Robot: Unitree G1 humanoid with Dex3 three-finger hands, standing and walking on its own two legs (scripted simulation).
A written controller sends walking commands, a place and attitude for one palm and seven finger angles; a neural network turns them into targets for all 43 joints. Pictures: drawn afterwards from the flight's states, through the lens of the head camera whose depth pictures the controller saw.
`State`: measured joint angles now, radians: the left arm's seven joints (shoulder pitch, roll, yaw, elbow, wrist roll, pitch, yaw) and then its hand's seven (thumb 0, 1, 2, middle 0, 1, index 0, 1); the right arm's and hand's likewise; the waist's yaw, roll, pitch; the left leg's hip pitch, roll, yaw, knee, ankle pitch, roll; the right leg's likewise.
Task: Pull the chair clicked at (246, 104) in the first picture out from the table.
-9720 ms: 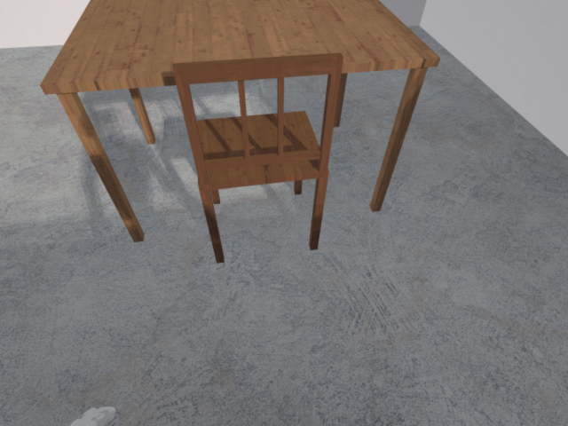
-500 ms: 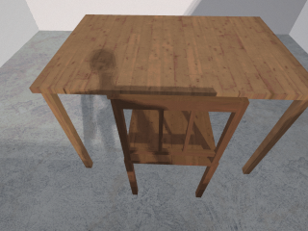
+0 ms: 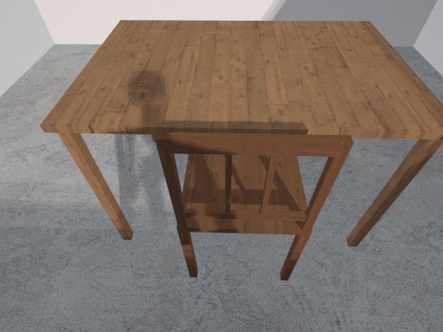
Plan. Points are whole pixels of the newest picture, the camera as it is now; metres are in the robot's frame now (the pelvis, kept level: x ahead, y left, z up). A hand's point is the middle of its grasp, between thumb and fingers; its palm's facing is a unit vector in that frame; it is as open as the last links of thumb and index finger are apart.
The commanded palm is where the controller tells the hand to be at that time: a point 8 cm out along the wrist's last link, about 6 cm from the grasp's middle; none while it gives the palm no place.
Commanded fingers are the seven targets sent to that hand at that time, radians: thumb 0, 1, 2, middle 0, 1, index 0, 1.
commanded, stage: look again from close up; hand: left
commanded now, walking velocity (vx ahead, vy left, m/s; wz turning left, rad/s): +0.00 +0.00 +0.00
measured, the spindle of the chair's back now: (228, 185) +0.49 +0.02 -0.10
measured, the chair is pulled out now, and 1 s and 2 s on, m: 0.00 0.00 0.00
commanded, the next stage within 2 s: shuffle to correct the standing spot in 0.22 s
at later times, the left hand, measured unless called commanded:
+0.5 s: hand out of the picture -0.02 +0.16 -0.18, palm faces +0.05 -0.98 -0.19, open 7.4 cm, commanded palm none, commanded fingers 0.00 0.90 0.90 -0.20 -0.30 -0.20 -0.30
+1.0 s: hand out of the picture +0.03 +0.16 -0.18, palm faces +0.07 -0.97 -0.21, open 7.3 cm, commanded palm none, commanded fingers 0.00 0.90 0.90 -0.20 -0.30 -0.20 -0.30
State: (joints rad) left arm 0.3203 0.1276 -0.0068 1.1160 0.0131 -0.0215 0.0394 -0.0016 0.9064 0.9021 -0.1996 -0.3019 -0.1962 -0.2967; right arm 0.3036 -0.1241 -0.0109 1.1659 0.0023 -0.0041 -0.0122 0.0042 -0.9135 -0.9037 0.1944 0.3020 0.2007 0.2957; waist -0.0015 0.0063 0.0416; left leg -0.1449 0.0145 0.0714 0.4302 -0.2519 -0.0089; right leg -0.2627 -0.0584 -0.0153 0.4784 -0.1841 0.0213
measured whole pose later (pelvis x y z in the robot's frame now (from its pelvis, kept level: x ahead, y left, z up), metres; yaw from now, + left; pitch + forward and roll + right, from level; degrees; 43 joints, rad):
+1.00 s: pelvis +0.04 +0.00 -0.01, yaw +1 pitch +0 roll +1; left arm 0.29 0.13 0.02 1.07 0.02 -0.01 0.05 0.01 0.92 0.90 -0.20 -0.30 -0.20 -0.30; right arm 0.22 -0.16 -0.04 1.09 0.01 0.01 -0.04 0.01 -0.93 -0.90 0.20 0.30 0.20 0.30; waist 0.02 0.00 0.08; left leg -0.17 0.03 0.05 0.52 -0.35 -0.02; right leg -0.28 -0.05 -0.03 0.57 -0.29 0.01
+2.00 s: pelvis +0.03 +0.00 +0.00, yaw +1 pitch -1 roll +1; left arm 0.26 0.16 -0.01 1.10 0.01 -0.02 0.03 0.01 0.92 0.90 -0.20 -0.30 -0.20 -0.30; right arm 0.26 -0.17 0.01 1.10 -0.01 -0.02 -0.03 0.01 -0.92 -0.90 0.20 0.30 0.20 0.30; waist 0.00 0.02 0.04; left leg -0.12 0.02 0.06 0.45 -0.31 -0.02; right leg -0.24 -0.05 -0.02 0.51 -0.25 0.02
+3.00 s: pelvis -0.02 -0.01 -0.09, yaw +3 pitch +12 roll +1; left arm 0.41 0.16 0.09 0.17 -0.19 -0.52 -0.29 0.00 0.59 0.77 -0.17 -0.25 -0.17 -0.25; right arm 0.12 -0.30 -0.08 0.48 0.01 -0.30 0.04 0.01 -0.91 -0.90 0.19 0.30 0.20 0.30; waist 0.00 -0.08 -0.13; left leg -0.82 0.03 0.02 1.16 -0.55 -0.02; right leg -0.91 -0.07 -0.03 1.15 -0.45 0.01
